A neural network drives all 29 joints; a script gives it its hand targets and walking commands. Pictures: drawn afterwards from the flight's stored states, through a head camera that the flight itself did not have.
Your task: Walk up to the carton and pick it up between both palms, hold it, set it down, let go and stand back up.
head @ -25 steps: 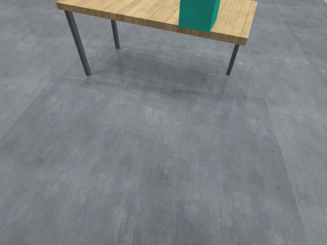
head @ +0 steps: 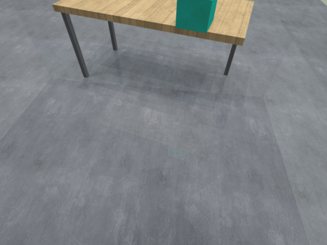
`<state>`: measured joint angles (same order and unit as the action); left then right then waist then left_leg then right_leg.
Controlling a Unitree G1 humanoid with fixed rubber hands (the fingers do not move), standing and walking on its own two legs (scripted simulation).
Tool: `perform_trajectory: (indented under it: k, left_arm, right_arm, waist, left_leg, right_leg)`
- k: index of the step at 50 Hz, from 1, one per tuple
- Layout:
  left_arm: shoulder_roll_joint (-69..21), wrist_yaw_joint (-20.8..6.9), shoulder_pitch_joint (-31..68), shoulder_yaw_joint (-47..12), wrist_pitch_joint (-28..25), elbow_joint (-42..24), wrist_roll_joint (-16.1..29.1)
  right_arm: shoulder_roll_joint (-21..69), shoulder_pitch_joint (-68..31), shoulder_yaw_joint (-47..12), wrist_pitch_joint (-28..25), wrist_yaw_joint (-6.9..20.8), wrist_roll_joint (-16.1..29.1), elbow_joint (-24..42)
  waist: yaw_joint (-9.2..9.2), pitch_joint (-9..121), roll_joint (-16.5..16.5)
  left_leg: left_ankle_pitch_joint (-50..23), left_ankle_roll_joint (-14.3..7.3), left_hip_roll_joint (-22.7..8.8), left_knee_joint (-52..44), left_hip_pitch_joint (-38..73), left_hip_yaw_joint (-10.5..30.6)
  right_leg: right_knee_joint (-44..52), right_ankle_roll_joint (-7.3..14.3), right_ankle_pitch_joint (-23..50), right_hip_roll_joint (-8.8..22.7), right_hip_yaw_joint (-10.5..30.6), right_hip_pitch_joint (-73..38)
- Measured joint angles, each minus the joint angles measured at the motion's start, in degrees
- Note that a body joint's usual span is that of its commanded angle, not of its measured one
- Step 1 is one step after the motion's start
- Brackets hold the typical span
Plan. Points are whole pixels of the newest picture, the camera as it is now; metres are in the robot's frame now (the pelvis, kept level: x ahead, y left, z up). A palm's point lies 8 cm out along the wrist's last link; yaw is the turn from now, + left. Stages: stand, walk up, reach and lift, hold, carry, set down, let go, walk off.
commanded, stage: walk up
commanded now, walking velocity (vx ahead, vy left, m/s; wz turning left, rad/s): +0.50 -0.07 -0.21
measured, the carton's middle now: (197, 8) +1.43 -0.16 +0.01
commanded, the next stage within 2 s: none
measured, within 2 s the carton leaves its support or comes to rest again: neither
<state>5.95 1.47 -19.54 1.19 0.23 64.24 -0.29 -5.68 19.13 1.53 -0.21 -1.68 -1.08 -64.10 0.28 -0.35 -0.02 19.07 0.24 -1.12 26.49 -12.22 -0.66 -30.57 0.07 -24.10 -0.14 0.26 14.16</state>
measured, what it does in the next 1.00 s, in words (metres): walks ahead: left foot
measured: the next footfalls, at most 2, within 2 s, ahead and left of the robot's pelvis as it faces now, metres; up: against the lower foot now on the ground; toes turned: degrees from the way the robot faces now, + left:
left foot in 0.64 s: +0.39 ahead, +0.12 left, +0.00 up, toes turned +5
right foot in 1.12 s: +0.63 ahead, -0.19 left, +0.00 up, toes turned -12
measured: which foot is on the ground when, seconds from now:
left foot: down 0.00-0.20, up 0.22-0.62, down 0.64-1.00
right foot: down 0.00-0.64, up 0.66-1.00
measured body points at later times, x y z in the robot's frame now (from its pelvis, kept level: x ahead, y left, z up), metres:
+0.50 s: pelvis +0.14 -0.04 +0.00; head +0.16 -0.06 +0.45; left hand +0.02 +0.16 -0.13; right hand +0.24 -0.27 -0.15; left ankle +0.27 +0.11 -0.68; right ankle +0.03 -0.17 -0.74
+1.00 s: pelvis +0.41 -0.02 +0.00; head +0.43 -0.02 +0.45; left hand +0.57 +0.19 -0.13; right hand +0.30 -0.23 -0.14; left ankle +0.35 +0.11 -0.74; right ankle +0.54 -0.18 -0.70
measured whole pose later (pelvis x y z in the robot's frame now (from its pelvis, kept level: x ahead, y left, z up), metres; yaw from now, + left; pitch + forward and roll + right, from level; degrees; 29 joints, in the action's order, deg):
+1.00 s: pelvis +0.41 -0.02 +0.00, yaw -3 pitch +0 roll +0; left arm 10.3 -2.7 -4.8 3.9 -2.1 54.0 -1.3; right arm -7.8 27.4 2.9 -4.8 0.1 -1.4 -64.5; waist -3.5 -2.2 0.3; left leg 15.2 2.1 -3.8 18.2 -2.6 -7.7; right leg -40.2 -1.2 -6.1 8.0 -5.9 32.3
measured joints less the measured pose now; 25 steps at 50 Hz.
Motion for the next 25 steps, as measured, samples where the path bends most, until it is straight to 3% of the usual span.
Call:
perform_trajectory:
  k: [1, 4, 8, 10, 12, 14, 16, 20, 25]
  left_arm:
    - [0.18, -0.5, -0.02, 0.24, 0.78, -0.47, -0.23]
    - [0.96, -2.22, 1.96, 1.01, 0.9, -2.54, -1.26]
    - [2.67, -2.91, 3.59, 2.19, -1.45, -5.81, -1.41]
    - [3.83, -2.38, 3.12, 2.56, -2.69, -7.22, -1.45]
    - [3.97, -1.37, 2.29, 2.51, -3.85, -7.57, -1.5]
    - [2.82, -0.89, -0.29, 2.19, -3.85, -6.09, -1.73]
    - [1.76, -1.19, -3.85, 1.61, -3.77, -4.17, -1.83]
    - [0.32, -1.68, -9.45, 0.69, -4.65, -1.85, -1.53]
    - [0.01, -1.3, -12.8, 0.34, -5.63, -1.03, -1.43]
  right_arm:
    - [-0.32, -0.32, 0.36, -0.04, 0.05, -0.09, 0.63]
    - [-1.62, -0.4, 1.32, -1.02, -0.31, -0.37, 1.23]
    - [-3.59, 0.86, 2.55, -1.52, -0.34, -1.05, 0.27]
    - [-4.26, 1.33, 2.94, -1.21, -0.06, -1.27, 0.41]
    - [-5.34, 0.85, 2.79, -0.54, 0.6, -1.54, 0.95]
    - [-6.24, -0.98, 2.67, -0.06, 1.87, -1.79, 2.16]
    - [-6.59, -3.4, 2.52, -1.0, 3.12, -1.8, 4.07]
    - [-5.97, -6.83, 2.68, -1.54, 4.58, -0.92, 6.87]
    - [-5.06, -10.43, 2.4, -0.67, 5.19, -0.42, 7.8]
  waist:
    - [-0.59, 0.12, -0.09]
    - [-1.81, 0.25, -1.77]
    - [-0.32, 1.61, -3.25]
    - [0.59, 2.11, -2.07]
    - [2.18, 2.12, -1.9]
    - [2.87, 2.16, -2.62]
    - [2.27, 2.16, -2.54]
    - [1.93, 1.99, -1.78]
    - [3.8, 0.23, -0.76]
  left_leg:
    - [0.22, -0.02, -0.5, 0.16, -0.21, -0.54]
    - [-4.0, 0.97, -2.82, -3.0, 0.54, -1.03]
    - [-6.06, 2.85, -5.58, -4.01, 1.71, -2.2]
    - [2.36, 1.12, -5.69, 4.28, -1.11, -3.12]
    - [7.33, -0.42, -5.26, 20.19, -8.34, -1.36]
    - [3.28, -0.18, -4.85, 33.42, -14.85, -0.43]
    - [-2.77, 0.3, -4.96, 38.27, -19.3, -1.66]
    - [-10.91, 0.96, -5.54, 33.43, -23.36, -3.65]
    - [-15.27, 1.28, -5.53, 21.31, -23.79, -4.93]
  right_leg:
    - [-5.27, -0.37, -1.19, 0.13, -0.9, 2.57]
    - [-18.49, -0.73, 4.21, 1.13, -3.57, 9.86]
    - [-11.45, -0.62, 3.6, 3.1, -5.88, 7.68]
    - [-4.45, -0.99, 2.66, 3.82, -6.39, 3.24]
    - [-6.28, -0.41, 3.6, 3.7, -5.67, 4.35]
    - [-7.26, 0.3, 2.78, 2.97, -5.57, 3.63]
    - [-1.71, 0.98, 1.8, 2.8, -4.56, 0.0]
    - [8.3, -0.65, 7.35, 3.45, -4.57, -7.53]
    - [15.04, -2.15, 6.65, 4.38, -4.66, -14.94]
